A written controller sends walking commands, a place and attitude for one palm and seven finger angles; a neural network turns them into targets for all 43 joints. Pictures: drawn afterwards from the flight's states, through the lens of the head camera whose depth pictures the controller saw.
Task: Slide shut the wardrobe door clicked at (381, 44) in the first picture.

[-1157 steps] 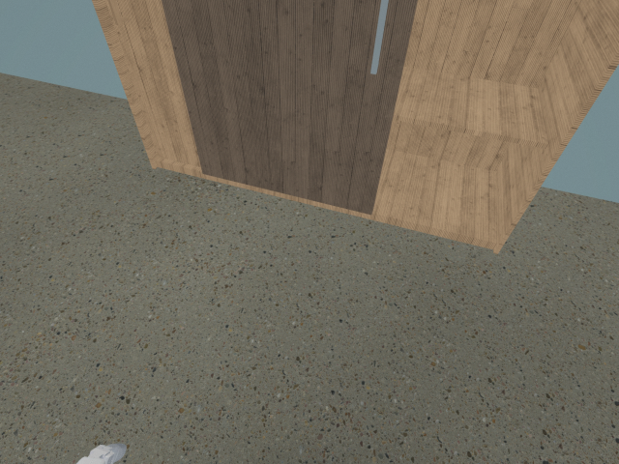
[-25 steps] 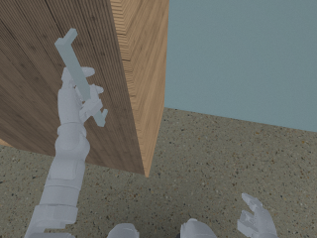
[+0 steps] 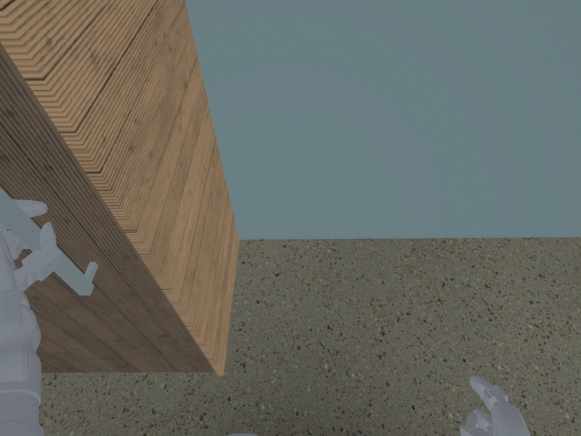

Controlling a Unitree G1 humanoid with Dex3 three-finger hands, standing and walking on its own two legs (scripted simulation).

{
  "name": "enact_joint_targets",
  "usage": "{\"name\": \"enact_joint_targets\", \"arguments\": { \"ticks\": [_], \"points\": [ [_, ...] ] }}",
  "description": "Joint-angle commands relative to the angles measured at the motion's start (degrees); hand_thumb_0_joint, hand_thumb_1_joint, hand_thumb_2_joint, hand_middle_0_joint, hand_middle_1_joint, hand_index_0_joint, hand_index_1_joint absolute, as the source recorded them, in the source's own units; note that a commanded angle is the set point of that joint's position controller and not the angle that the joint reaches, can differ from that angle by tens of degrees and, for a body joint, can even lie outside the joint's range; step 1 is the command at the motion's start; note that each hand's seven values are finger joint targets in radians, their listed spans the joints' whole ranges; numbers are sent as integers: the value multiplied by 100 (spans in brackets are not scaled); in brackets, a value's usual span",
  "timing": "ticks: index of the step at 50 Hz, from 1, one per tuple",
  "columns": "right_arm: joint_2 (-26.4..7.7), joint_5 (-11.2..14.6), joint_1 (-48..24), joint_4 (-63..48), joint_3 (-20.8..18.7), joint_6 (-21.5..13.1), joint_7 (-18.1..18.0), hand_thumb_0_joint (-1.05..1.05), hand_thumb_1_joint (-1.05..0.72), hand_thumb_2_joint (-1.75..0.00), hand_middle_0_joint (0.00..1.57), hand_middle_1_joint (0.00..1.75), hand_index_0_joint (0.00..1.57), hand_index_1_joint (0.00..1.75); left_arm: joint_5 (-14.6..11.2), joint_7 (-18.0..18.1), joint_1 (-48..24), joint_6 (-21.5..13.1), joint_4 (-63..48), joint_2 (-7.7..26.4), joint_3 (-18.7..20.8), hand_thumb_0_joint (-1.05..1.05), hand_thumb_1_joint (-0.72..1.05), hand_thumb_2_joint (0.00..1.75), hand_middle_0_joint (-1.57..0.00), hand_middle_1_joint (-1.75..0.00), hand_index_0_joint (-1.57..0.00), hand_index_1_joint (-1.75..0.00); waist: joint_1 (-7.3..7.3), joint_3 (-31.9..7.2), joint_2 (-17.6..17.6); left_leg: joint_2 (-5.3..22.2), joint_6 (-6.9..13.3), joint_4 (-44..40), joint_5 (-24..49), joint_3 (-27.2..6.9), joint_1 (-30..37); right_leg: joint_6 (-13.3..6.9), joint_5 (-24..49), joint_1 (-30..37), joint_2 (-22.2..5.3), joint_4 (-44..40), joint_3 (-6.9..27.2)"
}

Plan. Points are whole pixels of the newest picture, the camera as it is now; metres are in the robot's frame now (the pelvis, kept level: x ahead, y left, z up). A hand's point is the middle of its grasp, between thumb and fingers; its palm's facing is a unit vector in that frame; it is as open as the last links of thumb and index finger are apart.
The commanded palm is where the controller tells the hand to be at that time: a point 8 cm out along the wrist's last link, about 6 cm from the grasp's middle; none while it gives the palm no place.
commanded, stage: stop walking and hold the door there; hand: left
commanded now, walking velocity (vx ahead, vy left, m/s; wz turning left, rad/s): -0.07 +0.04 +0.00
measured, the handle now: (42, 229) +0.35 +0.37 +0.09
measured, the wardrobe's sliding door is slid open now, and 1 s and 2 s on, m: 0.00 0.00 0.01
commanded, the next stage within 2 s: none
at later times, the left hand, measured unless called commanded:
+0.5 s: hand (49, 252) +0.31 +0.34 +0.09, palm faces +0.53 -0.79 -0.32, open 5.6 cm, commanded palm +0.27 +0.36 +0.09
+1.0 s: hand (53, 256) +0.32 +0.34 +0.07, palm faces +0.43 -0.83 -0.34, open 5.2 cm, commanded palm +0.27 +0.38 +0.09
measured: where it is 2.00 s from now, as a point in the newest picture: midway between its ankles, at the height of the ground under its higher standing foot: outside the picture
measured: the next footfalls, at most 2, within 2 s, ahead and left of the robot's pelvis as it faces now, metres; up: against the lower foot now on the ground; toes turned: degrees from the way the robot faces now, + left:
left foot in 0.02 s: +0.08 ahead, +0.09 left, +0.00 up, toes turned +2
right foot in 1.18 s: -0.05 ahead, -0.07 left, +0.00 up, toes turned -11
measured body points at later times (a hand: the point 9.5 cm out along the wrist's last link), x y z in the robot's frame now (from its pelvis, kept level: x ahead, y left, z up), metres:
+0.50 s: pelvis -0.01 +0.00 +0.00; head -0.02 +0.00 +0.45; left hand +0.28 +0.38 +0.11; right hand +0.07 -0.26 -0.11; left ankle +0.04 +0.09 -0.73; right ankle -0.01 -0.14 -0.73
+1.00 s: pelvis -0.03 +0.04 +0.00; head +0.01 +0.04 +0.44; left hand +0.29 +0.39 +0.10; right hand +0.13 -0.25 -0.09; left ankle +0.03 +0.11 -0.73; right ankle -0.02 -0.13 -0.73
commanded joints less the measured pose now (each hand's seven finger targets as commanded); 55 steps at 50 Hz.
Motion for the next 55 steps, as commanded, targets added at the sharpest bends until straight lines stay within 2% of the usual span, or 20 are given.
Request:
{"name": "enact_joint_targets", "arguments": {
  "ticks": [1, 3, 5, 8, 12, 15, 16, 18, 21, 27, 29, 33, 38, 41, 43, 45, 46, 49, 51, 55],
  "points": [
    [-500, -13, -213, -748, -253, -268, -90, 0, -90, -90, 20, 30, 20, 30, 48, 191, -1297, -279, -1191, 1728, 309, 0, 90, 90, -45, -140, -45, -140, -28, -1597, -85, 628, 61, -1446, 1630, -249, 1202, -507, 1503, 298, -771, -194, 796],
    [-582, 47, -124, -854, -239, -260, -75, 0, -90, -90, 20, 30, 20, 30, 38, 143, -1146, -231, -1192, 1532, 70, 0, 90, 90, -45, -140, -45, -140, 59, -1279, 937, 1406, 482, -1816, 1605, -1089, 899, -274, -504, -213, -131, 171, 296],
    [-494, -13, -177, -858, -174, -307, -116, 0, -90, -90, 20, 30, 20, 30, 171, 220, -1084, -162, -877, 1831, 252, 0, 90, 90, -45, -140, -45, -140, 16, -860, 1564, 1655, 728, -2620, 12, -1435, 35, -230, -1316, -188, -35, 1252, 121],
    [-454, -3, -87, -845, -115, -408, -179, 0, -90, -90, 20, 30, 20, 30, 104, 261, -1132, -176, -982, 1735, 95, 0, 90, 90, -45, -140, -45, -140, 36, -706, 1041, 1492, 730, -2484, -362, -1171, -68, -196, -965, -49, -126, 916, 22],
    [-531, -29, 34, -755, -81, -552, -171, 0, -90, -90, 20, 30, 20, 30, 139, 243, -1169, -88, -814, 1591, -63, 0, 90, 90, -45, -140, -45, -140, 26, -951, 652, 1144, 387, -2084, -873, -825, 48, -172, -451, 611, -44, -523, -191],
    [-570, -83, 55, -661, -89, -595, -189, 0, -90, -90, 20, 30, 20, 30, 144, 271, -1277, -60, -485, 1911, 164, 0, 90, 90, -45, -140, -45, -140, -61, -936, 202, 798, 179, -1681, -620, -603, 62, -343, -447, 448, -297, -1062, 353],
    [-589, -52, 147, -607, -144, -581, -191, 0, -90, -90, 20, 30, 20, 30, 133, 282, -1330, -66, -361, 2031, 312, 0, 90, 90, -45, -140, -45, -140, -40, -1034, -226, 709, 140, -1510, -622, -530, 225, -365, -791, 195, -313, -1156, 573],
    [-640, -72, 141, -555, -176, -557, -202, 0, -90, -90, 20, 30, 20, 30, 91, 243, -1476, -79, -132, 1904, 178, 0, 90, 90, -45, -140, -45, -140, -88, -957, -549, 664, 157, -1228, -315, -528, 530, -452, -1114, -305, -456, -1427, 860],
    [-596, -72, 138, -500, -133, -566, -214, 0, -90, -90, 20, 30, 20, 30, 126, 237, -1531, -140, -182, 1939, 202, 0, 90, 90, -45, -140, -45, -140, -69, -1215, 45, 847, 227, -1549, 256, -693, 732, -351, -339, -113, -264, -973, 540],
    [-550, -1, 99, -498, -87, -540, -257, 0, -90, -90, 20, 30, 20, 30, 115, 224, -1331, -136, -118, 1707, 6, 0, 90, 90, -45, -140, -45, -140, -36, -1020, 311, 1083, 288, -2103, -311, -947, 566, -227, -241, 18, -49, -724, 214],
    [-551, 2, 113, -452, -87, -521, -276, 0, -90, -90, 20, 30, 20, 30, 98, 231, -1224, -111, 82, 1855, 143, 0, 90, 90, -45, -140, -45, -140, -25, -958, 109, 1014, 270, -1994, -170, -810, 520, -223, -161, 39, -94, -865, 274],
    [-611, -18, 128, -449, -162, -458, -272, 0, -90, -90, 20, 30, 20, 30, 117, 203, -1183, -142, 369, 2024, 259, 0, 90, 90, -45, -140, -45, -140, -14, -916, -150, 629, 180, -1284, 497, -387, 436, -356, 50, 3, -436, -1245, 719],
    [-609, -49, 54, -534, -250, -296, -174, 0, -90, -90, 20, 30, 20, 30, 111, 164, -1329, -273, 347, 1995, 195, 0, 90, 90, -45, -140, -45, -140, -7, -985, -649, 309, 34, -29, 621, -367, -30, -790, 1396, 206, -1542, -1204, 1567],
    [-576, -24, -30, -625, -227, -286, -143, 0, -90, -90, 20, 30, 20, 30, 76, 146, -1527, -343, -14, 1857, 154, 0, 90, 90, -45, -140, -45, -140, 30, -1160, -1265, 403, 44, -17, 82, -687, -410, -910, 2472, 774, -1952, -739, 1358],
    [-541, -21, -129, -615, -194, -288, -161, 0, -90, -90, 20, 30, 20, 30, 75, 161, -1410, -334, -99, 1789, 159, 0, 90, 90, -45, -140, -45, -140, -47, -1264, -1195, 418, 57, -541, 779, -633, -68, -689, 2730, 748, -1773, -298, 949],
    [-642, -32, -125, -602, -239, -229, -225, 0, -90, -90, 20, 30, 20, 30, 101, 212, -1317, -372, -226, 2310, 621, 0, 90, 90, -45, -140, -45, -140, -5, -1443, -586, 586, 99, -1024, 2572, -642, 444, -411, 2767, 519, -1295, 244, 519],
    [-584, -10, -212, -709, -213, -210, -240, 0, -90, -90, 20, 30, 20, 30, 91, 182, -1325, -414, -413, 2095, 396, 0, 90, 90, -45, -140, -45, -140, 51, -1438, -197, 839, 199, -1025, 3140, -721, 646, -252, 2309, 238, -988, 408, 289],
    [-463, -26, -287, -896, -88, -266, -196, 0, -90, -90, 20, 30, 20, 30, 68, 94, -1690, -520, -1176, 1622, -136, 0, 90, 90, -45, -140, -45, -140, 44, -1513, 1371, 1505, 673, -1656, 3645, -1568, 959, -93, -1747, -510, -204, 1841, -313],
    [-437, -40, -264, -882, -68, -392, -179, 0, -90, -90, 20, 30, 20, 30, 54, 112, -1705, -486, -1438, 1568, -190, 0, 90, 90, -45, -140, -45, -140, 90, -1532, 1271, 1510, 932, -1742, 3208, -1577, 1059, -120, -2151, -684, -213, 2289, -312],
    [-469, -59, -263, -781, -71, -596, -75, 0, -90, -90, 20, 30, 20, 30, -34, 102, -1932, -256, -1441, 1462, -297, 0, 90, 90, -45, -140, -45, -140, 91, -1825, 954, 1071, 863, -1449, 2611, -1043, 1048, -45, -1493, -145, -194, 1404, -590]
  ]
}}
